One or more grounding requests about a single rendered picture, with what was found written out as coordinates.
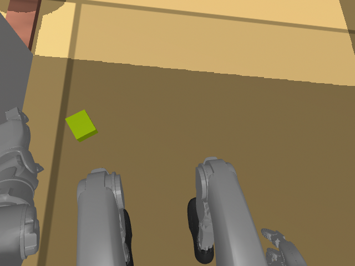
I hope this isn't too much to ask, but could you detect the left robot arm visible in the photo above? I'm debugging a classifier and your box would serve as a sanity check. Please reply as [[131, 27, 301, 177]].
[[0, 148, 40, 266]]

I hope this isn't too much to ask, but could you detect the left robot hand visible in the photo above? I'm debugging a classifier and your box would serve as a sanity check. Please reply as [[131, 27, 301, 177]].
[[0, 107, 44, 173]]

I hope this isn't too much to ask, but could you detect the small box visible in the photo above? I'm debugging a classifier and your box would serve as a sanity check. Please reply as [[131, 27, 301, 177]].
[[65, 110, 98, 142]]

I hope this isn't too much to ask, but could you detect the left robot foot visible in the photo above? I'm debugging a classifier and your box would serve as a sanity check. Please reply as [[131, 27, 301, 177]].
[[123, 209, 134, 266]]

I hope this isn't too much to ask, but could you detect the right robot foot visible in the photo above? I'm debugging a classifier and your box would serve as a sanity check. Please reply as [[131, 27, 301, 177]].
[[187, 197, 214, 264]]

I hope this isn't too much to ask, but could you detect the right robot hand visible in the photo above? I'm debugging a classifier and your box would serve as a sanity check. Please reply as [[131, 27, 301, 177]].
[[261, 228, 307, 266]]

